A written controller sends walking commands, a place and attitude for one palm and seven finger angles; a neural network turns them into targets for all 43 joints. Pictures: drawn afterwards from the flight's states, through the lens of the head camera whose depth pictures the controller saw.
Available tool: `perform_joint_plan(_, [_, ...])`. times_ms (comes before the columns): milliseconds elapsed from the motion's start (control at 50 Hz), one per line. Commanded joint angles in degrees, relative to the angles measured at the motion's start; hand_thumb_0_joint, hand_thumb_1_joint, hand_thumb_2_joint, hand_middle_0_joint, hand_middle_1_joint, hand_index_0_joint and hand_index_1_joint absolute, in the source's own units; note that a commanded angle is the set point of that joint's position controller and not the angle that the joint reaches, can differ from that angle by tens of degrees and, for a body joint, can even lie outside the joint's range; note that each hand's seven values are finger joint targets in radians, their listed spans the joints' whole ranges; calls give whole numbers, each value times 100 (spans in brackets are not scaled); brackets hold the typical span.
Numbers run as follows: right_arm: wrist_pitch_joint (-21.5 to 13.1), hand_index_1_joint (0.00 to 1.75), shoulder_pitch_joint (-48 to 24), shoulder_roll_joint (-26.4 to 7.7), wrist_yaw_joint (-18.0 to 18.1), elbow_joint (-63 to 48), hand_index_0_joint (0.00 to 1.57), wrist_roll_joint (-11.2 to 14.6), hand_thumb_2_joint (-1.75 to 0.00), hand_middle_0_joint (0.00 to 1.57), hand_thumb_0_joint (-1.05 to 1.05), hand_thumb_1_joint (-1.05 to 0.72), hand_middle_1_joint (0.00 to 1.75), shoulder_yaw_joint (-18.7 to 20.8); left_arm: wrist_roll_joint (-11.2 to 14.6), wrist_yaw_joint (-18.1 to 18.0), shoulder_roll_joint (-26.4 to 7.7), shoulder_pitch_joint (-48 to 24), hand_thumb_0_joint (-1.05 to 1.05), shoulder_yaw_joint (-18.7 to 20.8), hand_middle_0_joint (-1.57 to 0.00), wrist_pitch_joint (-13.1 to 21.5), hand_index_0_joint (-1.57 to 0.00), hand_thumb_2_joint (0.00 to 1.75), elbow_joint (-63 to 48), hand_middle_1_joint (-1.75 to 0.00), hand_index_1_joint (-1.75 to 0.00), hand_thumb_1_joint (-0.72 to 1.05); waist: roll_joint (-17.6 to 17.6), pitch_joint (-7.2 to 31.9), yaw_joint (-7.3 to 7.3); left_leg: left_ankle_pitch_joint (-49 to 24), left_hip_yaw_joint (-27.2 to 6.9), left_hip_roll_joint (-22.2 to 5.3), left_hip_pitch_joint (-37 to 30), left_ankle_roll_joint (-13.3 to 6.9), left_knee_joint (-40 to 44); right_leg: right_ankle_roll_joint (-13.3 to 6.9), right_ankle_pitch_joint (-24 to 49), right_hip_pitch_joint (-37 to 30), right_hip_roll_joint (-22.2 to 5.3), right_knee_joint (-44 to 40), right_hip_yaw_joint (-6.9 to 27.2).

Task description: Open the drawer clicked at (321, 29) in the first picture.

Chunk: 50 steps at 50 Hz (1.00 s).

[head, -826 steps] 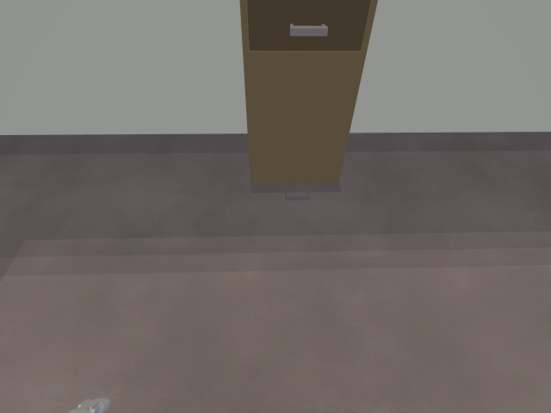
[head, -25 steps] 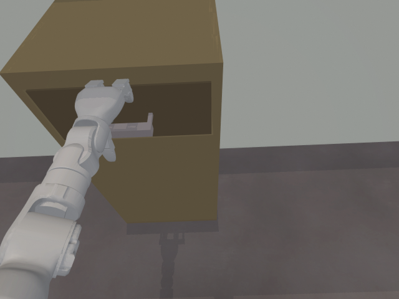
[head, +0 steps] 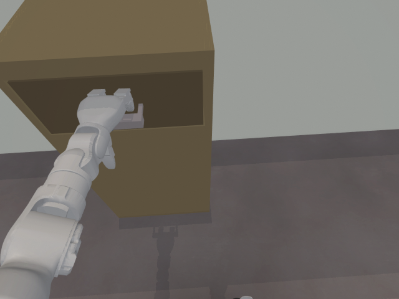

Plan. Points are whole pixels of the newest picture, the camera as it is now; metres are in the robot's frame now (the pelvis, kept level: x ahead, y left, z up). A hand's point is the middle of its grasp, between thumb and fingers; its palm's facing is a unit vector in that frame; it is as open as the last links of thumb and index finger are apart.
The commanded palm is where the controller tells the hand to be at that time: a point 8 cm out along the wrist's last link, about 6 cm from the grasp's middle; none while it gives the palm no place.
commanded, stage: lower the fingers behind the handle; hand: left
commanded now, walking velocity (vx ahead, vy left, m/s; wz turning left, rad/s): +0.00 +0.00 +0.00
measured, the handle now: (116, 115) +0.52 +0.20 +0.04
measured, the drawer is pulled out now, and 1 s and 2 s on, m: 0.00 0.00 0.00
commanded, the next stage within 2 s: close the thumb around the handle in 1.02 s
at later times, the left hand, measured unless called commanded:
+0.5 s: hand (113, 133) +0.47 +0.20 +0.03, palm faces -0.09 +0.00 -1.00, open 13.8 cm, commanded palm +0.45 +0.21 +0.08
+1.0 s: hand (111, 135) +0.47 +0.21 +0.02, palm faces -0.05 -0.01 -1.00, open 13.7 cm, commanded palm +0.45 +0.21 +0.07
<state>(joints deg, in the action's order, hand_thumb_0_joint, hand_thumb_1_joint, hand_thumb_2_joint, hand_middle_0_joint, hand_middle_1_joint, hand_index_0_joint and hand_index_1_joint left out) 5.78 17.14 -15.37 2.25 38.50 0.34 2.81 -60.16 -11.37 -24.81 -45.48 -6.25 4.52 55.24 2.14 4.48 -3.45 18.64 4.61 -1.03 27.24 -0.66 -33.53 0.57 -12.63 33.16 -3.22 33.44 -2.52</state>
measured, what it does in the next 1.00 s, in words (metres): stands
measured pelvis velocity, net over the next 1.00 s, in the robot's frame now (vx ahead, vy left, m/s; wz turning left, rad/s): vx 0.00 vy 0.01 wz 0.00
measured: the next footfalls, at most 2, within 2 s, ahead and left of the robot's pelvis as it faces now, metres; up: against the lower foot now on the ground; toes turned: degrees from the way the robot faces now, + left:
none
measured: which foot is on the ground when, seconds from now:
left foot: down 0.00-1.00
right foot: down 0.00-1.00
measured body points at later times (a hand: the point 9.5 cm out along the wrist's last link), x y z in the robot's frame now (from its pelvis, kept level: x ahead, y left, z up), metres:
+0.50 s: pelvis -0.01 -0.01 +0.00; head +0.07 -0.03 +0.44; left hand +0.46 +0.19 +0.09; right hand +0.05 -0.28 -0.14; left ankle -0.03 +0.11 -0.73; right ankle +0.03 -0.13 -0.73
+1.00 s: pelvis +0.00 +0.01 -0.01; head +0.09 -0.01 +0.43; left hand +0.47 +0.21 +0.07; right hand +0.03 -0.26 -0.15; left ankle -0.03 +0.11 -0.73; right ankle +0.03 -0.13 -0.73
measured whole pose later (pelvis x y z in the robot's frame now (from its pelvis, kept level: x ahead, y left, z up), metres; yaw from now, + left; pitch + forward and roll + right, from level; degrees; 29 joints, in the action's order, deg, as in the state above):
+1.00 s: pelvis +0.00 +0.01 -0.01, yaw +0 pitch +16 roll +0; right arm 5.0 18.1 -14.4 1.1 42.7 -0.6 2.9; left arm -61.4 -20.5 -23.3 -46.8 -5.2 1.4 62.5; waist 2.8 6.1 -4.7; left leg 21.1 4.0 -1.2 33.6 -1.0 -38.6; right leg 1.0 -14.3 38.6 -3.3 37.0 -2.7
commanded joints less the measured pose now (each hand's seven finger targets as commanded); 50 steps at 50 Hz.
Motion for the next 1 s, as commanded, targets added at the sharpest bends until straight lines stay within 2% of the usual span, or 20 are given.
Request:
perform_joint_plan(0, [-220, 30, 437, -710, 18, -351, 20, -84, -90, 20, 0, -90, 30, 314, -167, -830, -1575, -2793, 0, 793, -30, 362, -30, 30, -1452, -120, -120, -50, -13, 2411, -6, -1764, -250, 250, -499, -101, 205, -242, 1228, -1493, 403, -26, 119])
perform_joint_plan(80, [-231, 30, 364, -750, -74, -175, 20, -108, -90, 20, 0, -90, 30, 297, -261, -1370, -1734, -2809, 0, 963, -30, -96, -30, 30, -1084, -120, -120, -50, 1, 2523, -4, -1814, -181, 257, -261, -86, 183, -225, 1388, -1599, 401, 38, 111])
perform_joint_plan(100, [-213, 30, 345, -747, -92, -138, 20, -109, -90, 20, 0, -90, 30, 311, -274, -1405, -1554, -2787, 0, 826, -30, -254, -30, 30, -962, -120, -120, -50, -5, 2583, -42, -1829, -164, 261, -286, -82, 176, -221, 1424, -1594, 410, 38, 90])
perform_joint_plan(140, [-187, 30, 355, -757, -109, -78, 20, -84, -90, 20, 0, -90, 30, 323, -232, -1327, -1324, -2666, 0, 647, -30, -526, -30, 30, -648, -120, -120, -50, -80, 2535, -72, -1856, -130, 243, -322, -83, 210, -214, 1498, -1623, 420, -15, 72])
perform_joint_plan(180, [-132, 30, 352, -824, -81, -22, 20, -49, -90, 20, 0, -90, 30, 273, -193, -1206, -1575, -2641, 0, 773, -30, -707, -30, 30, -376, -120, -120, -50, -385, 2441, -74, -1745, -109, 248, -161, -111, 268, -179, 1517, -1758, 405, -57, 105])
perform_joint_plan(220, [-105, 30, 286, -822, -38, -28, 20, -11, -90, 20, 0, -90, 30, 244, -170, -1065, -1393, -2647, 0, 551, -30, -832, -30, 30, -195, -120, -120, -50, -426, 2145, -134, -1464, -79, 251, -79, -120, 361, -161, 1299, -1669, 390, -165, 108])
perform_joint_plan(240, [-99, 30, 287, -831, -21, -40, 20, -9, -90, 20, 0, -90, 30, 225, -161, -1003, -1425, -2541, 0, 585, -30, -850, -30, 30, -109, -120, -120, -50, -511, 2097, -78, -1386, -72, 259, -24, -131, 395, -162, 1230, -1718, 386, -183, 108])
perform_joint_plan(340, [-103, 30, 249, -851, 72, -166, 20, 33, -90, 20, 0, -90, 30, 162, -155, -694, -1394, -2043, 0, 503, -30, -730, -30, 30, 215, -120, -120, -50, -719, 1619, -81, -970, -28, 253, 231, -141, 410, -146, 869, -1545, 357, -256, 140])
perform_joint_plan(420, [-198, 30, 311, -840, 135, -296, 20, 41, -90, 20, 0, -90, 30, 146, -159, -605, -1355, -2157, 0, 401, -30, -444, -30, 30, 50, -120, -120, -50, -655, 1590, -150, -642, -39, 263, 339, -156, 314, -137, 533, -1341, 331, -242, 196])
perform_joint_plan(520, [-368, 30, 546, -784, 135, -348, 20, -71, -90, 20, 0, -90, 30, 282, -208, -831, -1600, -2479, 0, 711, -30, 308, -30, 30, -875, -120, -120, -50, -137, 2527, -122, -1113, -108, 297, 119, -168, -74, -166, 1027, -1360, 345, 112, 265])
perform_joint_plan(560, [-409, 30, 627, -779, 83, -233, 20, -129, -90, 20, 0, -90, 30, 339, -262, -1074, -1572, -2664, 0, 784, -30, 451, -30, 30, -964, -120, -120, -50, -188, 2610, -236, -1287, -181, 281, 111, -167, -228, -176, 1129, -1166, 373, 219, 226])
perform_joint_plan(600, [-415, 30, 663, -788, 7, -102, 20, -172, -90, 20, 0, -90, 30, 369, -295, -1312, -1353, -2525, 0, 673, -30, 331, -30, 30, -697, -120, -120, -50, 75, 2581, -262, -1378, -189, 278, 105, -131, -304, -196, 1125, -880, 390, 297, 160])
perform_joint_plan(680, [-334, 30, 714, -839, -103, 43, 20, -184, -90, 20, 0, -90, 30, 395, -309, -1514, -1398, -2927, 0, 666, -30, -63, -30, 30, -643, -120, -120, -50, 157, 2891, -323, -1653, -250, 268, -62, -106, -358, -206, 1265, -885, 425, 347, 101])
perform_joint_plan(720, [-294, 30, 715, -818, -129, 81, 20, -169, -90, 20, 0, -90, 30, 409, -250, -1451, -1039, -3005, 0, 394, -30, -243, -30, 30, -600, -120, -120, -50, 254, 2876, -366, -1821, -285, 236, -273, -81, -322, -215, 1317, -819, 444, 301, 60])
perform_joint_plan(760, [-234, 30, 709, -871, -117, 117, 20, -156, -90, 20, 0, -90, 30, 383, -181, -1354, -1212, -2950, 0, 548, -30, -356, -30, 30, -451, -120, -120, -50, -17, 2850, -350, -1954, -332, 222, -278, -84, -286, -218, 1395, -927, 455, 292, 31])
perform_joint_plan(780, [-209, 30, 710, -855, -109, 115, 20, -143, -90, 20, 0, -90, 30, 371, -177, -1302, -1088, -2975, 0, 399, -30, -403, -30, 30, -410, -120, -120, -50, -14, 2765, -362, -1913, -322, 216, -272, -91, -238, -205, 1393, -942, 450, 259, 43])
perform_joint_plan(860, [-168, 30, 632, -873, -66, 74, 20, -100, -90, 20, 0, -90, 30, 323, -138, -1090, -1101, -2704, 0, 436, -30, -385, -30, 30, -238, -120, -120, -50, -301, 2314, -308, -1671, -316, 212, -112, -115, -87, -215, 1210, -997, 445, 124, 44])
perform_joint_plan(880, [-173, 30, 628, -850, -58, 50, 20, -92, -90, 20, 0, -90, 30, 313, -157, -1066, -1066, -2712, 0, 361, -30, -336, -30, 30, -340, -120, -120, -50, -147, 2311, -280, -1634, -308, 212, -151, -109, -58, -217, 1161, -969, 436, 131, 45])
perform_joint_plan(900, [-180, 30, 613, -819, -56, 27, 20, -90, -90, 20, 0, -90, 30, 319, -156, -1036, -818, -2640, 0, 188, -30, -317, -30, 30, -261, -120, -120, -50, -158, 2152, -321, -1521, -311, 203, -172, -105, -34, -220, 1021, -849, 442, 88, 22])
perform_joint_plan(980, [-230, 30, 652, -831, -29, -26, 20, -100, -90, 20, 0, -90, 30, 293, -182, -1016, -1033, -2659, 0, 342, -30, -121, -30, 30, -352, -120, -120, -50, -256, 2143, -297, -1441, -313, 213, -74, -126, -47, -221, 1004, -899, 432, 114, 61])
